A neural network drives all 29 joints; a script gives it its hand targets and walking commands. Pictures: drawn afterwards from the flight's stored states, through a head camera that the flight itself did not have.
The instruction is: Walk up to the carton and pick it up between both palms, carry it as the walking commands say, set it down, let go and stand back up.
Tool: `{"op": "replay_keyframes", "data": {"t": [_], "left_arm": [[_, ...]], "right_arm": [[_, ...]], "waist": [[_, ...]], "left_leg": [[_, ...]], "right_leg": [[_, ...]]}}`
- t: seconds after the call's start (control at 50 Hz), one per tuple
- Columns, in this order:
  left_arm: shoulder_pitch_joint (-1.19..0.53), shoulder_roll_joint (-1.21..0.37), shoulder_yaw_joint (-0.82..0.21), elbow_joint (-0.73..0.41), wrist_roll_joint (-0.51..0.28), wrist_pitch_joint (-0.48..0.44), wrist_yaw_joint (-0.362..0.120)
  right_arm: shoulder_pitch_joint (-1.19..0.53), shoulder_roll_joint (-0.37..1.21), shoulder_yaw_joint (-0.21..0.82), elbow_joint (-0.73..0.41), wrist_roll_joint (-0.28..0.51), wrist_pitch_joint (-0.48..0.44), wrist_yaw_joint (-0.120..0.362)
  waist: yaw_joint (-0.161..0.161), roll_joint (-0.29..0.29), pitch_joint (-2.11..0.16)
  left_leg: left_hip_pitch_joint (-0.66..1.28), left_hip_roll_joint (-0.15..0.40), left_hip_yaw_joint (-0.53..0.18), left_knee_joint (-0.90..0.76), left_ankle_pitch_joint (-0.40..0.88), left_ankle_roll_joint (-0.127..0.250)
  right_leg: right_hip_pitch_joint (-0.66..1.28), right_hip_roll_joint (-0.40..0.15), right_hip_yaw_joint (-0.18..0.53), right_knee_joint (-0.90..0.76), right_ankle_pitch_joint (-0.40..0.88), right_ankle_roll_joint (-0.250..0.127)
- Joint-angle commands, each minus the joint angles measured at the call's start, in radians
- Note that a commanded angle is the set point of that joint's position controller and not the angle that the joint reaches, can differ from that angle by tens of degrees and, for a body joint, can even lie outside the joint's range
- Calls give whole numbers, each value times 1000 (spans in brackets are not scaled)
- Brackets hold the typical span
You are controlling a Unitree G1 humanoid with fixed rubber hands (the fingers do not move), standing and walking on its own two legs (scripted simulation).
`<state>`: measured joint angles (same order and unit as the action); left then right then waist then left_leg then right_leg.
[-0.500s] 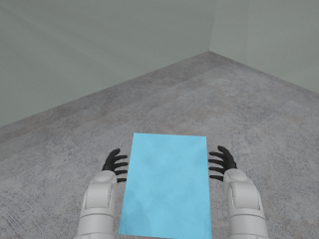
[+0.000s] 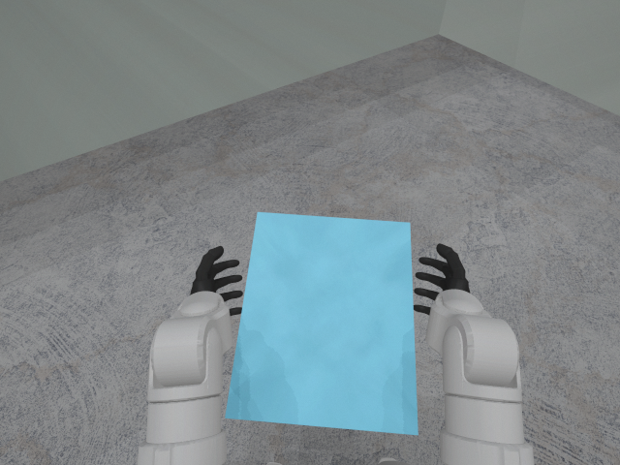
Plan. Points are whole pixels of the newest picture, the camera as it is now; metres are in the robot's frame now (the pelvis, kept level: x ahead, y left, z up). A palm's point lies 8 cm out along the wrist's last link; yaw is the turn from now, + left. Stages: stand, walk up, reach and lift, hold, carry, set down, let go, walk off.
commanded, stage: carry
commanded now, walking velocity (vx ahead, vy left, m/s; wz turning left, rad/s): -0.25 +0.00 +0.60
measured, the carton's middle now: (325, 321) +0.33 +0.01 -0.03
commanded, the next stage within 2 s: none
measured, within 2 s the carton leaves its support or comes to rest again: neither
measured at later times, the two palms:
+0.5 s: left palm out of the picture +0.06 +0.23 +0.07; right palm (399, 461) +0.14 -0.06 +0.08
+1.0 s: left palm out of the picture -0.21 +0.20 +0.11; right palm out of the picture -0.07 -0.06 +0.09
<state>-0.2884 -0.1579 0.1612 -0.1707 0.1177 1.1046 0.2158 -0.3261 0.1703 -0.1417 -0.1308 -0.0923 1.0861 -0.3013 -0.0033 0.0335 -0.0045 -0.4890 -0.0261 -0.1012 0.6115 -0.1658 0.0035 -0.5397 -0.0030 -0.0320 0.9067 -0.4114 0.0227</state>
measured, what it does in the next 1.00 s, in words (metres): walks backwards, turning left: right foot, then left foot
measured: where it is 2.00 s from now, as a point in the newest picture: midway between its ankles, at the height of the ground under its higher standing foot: outside the picture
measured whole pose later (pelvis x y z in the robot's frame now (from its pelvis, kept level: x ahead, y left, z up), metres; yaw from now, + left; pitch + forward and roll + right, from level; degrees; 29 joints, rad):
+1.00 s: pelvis -0.40 -0.06 +0.02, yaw +31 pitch +2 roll +5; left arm -0.30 -0.16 0.15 -0.22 0.09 1.23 0.23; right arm -0.31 0.16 -0.15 -0.22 -0.10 1.23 -0.31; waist -0.03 -0.03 0.01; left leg -0.64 -0.07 0.03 1.20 -0.35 -0.06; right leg -0.30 -0.15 -0.16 0.53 -0.26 -0.03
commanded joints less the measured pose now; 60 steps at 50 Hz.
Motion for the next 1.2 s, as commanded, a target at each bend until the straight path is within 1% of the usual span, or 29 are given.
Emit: {"op": "replay_keyframes", "data": {"t": [0.0,0.06,0.08,0.1,0.12,0.16,0.18,0.22,0.28,0.36,0.4,0.42,0.44,0.5,0.54,0.68,0.74,0.78,0.8,0.82,0.84,0.86,0.9,0.94,0.98,1.04,1.12,1.16,1.18], "left_arm": [[-640,-1008,-766,-153,-473,28,-390],[-554,-1035,-731,-80,-469,65,-400],[-585,-1024,-720,-130,-481,70,-400],[-536,-1014,-711,-61,-468,86,-406],[-523,-1033,-693,-71,-445,83,-405],[-627,-1052,-717,-179,-483,86,-396],[-625,-1017,-689,-209,-469,89,-390],[-536,-1017,-664,-158,-426,98,-376],[-463,-972,-613,-124,-397,99,-367],[-479,-1015,-649,-141,-394,91,-367],[-492,-1025,-673,-141,-384,91,-371],[-479,-1020,-687,-143,-384,85,-366],[-604,-1028,-735,-211,-407,82,-379],[-681,-1105,-802,-256,-511,68,-382],[-607,-1085,-764,-214,-499,69,-381],[-607,-1086,-773,-113,-528,114,-399],[-558,-1066,-756,-69,-495,117,-394],[-501,-1062,-742,-59,-477,114,-400],[-516,-1077,-742,-53,-478,110,-401],[-456,-1044,-725,-35,-464,105,-407],[-528,-1070,-721,-82,-470,89,-405],[-615,-1086,-724,-122,-494,93,-412],[-623,-1042,-723,-220,-495,94,-400],[-572,-1021,-681,-170,-472,101,-395],[-565,-1007,-640,-148,-444,99,-393],[-478,-1011,-595,-71,-404,101,-377],[-443,-1021,-593,-36,-348,99,-376],[-490,-1052,-635,-85,-368,93,-377],[-494,-1055,-640,-57,-361,91,-380]], "right_arm": [[-468,959,664,-83,390,71,483],[-463,924,620,-112,366,106,468],[-358,962,609,-21,348,118,466],[-386,969,611,-36,348,120,467],[-492,990,642,-127,373,114,478],[-518,1008,694,-146,416,124,476],[-507,1029,714,-142,443,119,468],[-545,1014,721,-172,468,128,467],[-436,1013,706,-91,466,148,467],[-450,1019,715,-105,463,152,480],[-414,1016,688,-78,442,145,496],[-401,1019,670,-49,445,145,506],[-451,1034,671,-65,435,128,514],[-476,1017,652,-165,428,115,506],[-454,982,638,-191,401,108,488],[-404,985,594,-93,356,119,480],[-379,970,597,-70,339,121,489],[-397,948,599,-98,341,123,493],[-384,947,592,-59,323,130,493],[-352,935,599,-54,330,131,500],[-547,993,671,-207,400,120,502],[-582,997,691,-208,389,116,492],[-544,1017,709,-215,452,113,478],[-465,999,702,-134,443,123,462],[-511,1035,732,-117,466,133,463],[-485,1021,714,-60,478,151,468],[-472,1032,706,-28,467,160,482],[-459,1055,683,-25,462,155,498],[-488,1070,689,-22,472,148,509]], "waist": [[-11,158,-461],[-12,146,-470],[-10,6,-479],[-7,-259,-451],[4,-304,-414],[-10,-133,-366],[-15,-149,-399],[-2,-128,-402],[11,-262,-447],[12,-349,-464],[2,-113,-474],[0,179,-449],[-11,378,-481],[-2,113,-454],[1,64,-459],[-3,209,-431],[-5,230,-423],[20,260,-421],[25,181,-431],[25,-124,-404],[12,-436,-288],[-1,-317,-191],[-10,-61,-264],[-14,-97,-332],[-3,-274,-375],[26,-320,-387],[11,-319,-455],[-12,-97,-412],[-9,115,-395]], "left_leg": [[302,227,-236,-159,388,123],[164,132,-138,-90,276,48],[54,75,-86,0,57,16],[-101,-66,80,264,-290,-36],[-155,18,120,533,-405,-23],[-107,46,66,729,-317,-9],[-133,36,75,741,-266,-10],[-208,11,148,530,-237,-45],[-124,6,168,291,-302,-64],[60,-15,220,-59,-85,-28],[347,92,87,-237,117,-7],[487,355,-202,-217,577,71],[412,448,-301,-205,678,186],[393,300,-117,-137,589,133],[410,252,-85,-144,476,127],[326,205,-216,-383,-190,21],[284,177,-228,-494,-154,-45],[226,77,-109,-542,-107,-171],[197,14,-33,-452,-80,-202],[59,-103,71,-76,-105,-193],[-106,-60,126,332,-382,-143],[-172,-25,109,569,-407,-98],[-107,-2,68,733,-238,-51],[-128,-21,137,725,-197,-43],[-157,-26,212,523,-212,-74],[-134,-44,246,243,-266,-82],[80,-7,218,-41,-181,-30],[286,101,98,-291,60,-14],[404,295,-159,-293,266,43]], "right_leg": [[110,38,-12,-156,-58,-4],[390,-16,6,-447,154,-28],[491,-131,137,-544,266,-73],[465,-432,333,-522,595,-203],[377,-546,324,-516,850,-301],[302,-410,171,-462,906,-222],[355,-338,50,-443,820,-170],[514,-295,21,-352,909,-125],[596,-289,-6,-343,1054,-130],[548,-331,-35,-322,906,-122],[292,-283,-70,-212,545,-43],[-26,-191,-115,-60,-29,28],[-98,-111,-50,150,-226,52],[-115,-103,5,283,-78,48],[-94,-67,-20,251,-42,45],[119,43,-58,-26,-117,26],[309,107,-119,-282,-138,-16],[558,107,-197,-561,-94,-54],[620,71,-176,-689,-53,-71],[589,-197,139,-713,-124,-149],[327,-547,326,-666,140,-284],[167,-581,226,-726,231,-296],[228,-411,14,-545,474,-177],[388,-347,-83,-424,794,-136],[549,-279,-148,-341,991,-103],[624,-281,-103,-322,1049,-119],[574,-383,-48,-336,800,-144],[344,-337,-124,-203,443,-50],[59,-252,-140,-78,-31,13]]}}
